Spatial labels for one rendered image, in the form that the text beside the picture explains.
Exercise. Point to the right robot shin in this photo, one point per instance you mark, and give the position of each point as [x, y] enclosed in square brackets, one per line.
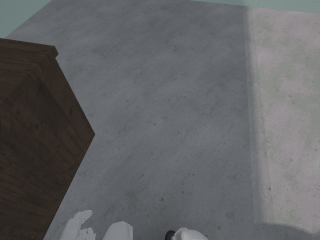
[183, 228]

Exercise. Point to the table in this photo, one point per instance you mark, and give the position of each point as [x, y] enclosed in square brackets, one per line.
[44, 136]

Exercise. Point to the robot left hand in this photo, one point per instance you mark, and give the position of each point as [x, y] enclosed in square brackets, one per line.
[73, 227]

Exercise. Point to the robot left thigh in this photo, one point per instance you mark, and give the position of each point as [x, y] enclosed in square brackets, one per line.
[119, 231]

